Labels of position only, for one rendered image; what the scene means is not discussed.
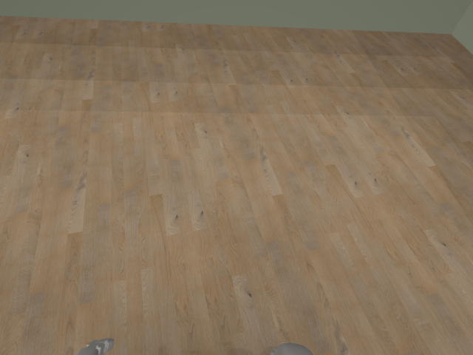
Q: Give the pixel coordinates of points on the left robot hand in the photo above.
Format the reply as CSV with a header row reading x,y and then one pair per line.
x,y
97,347

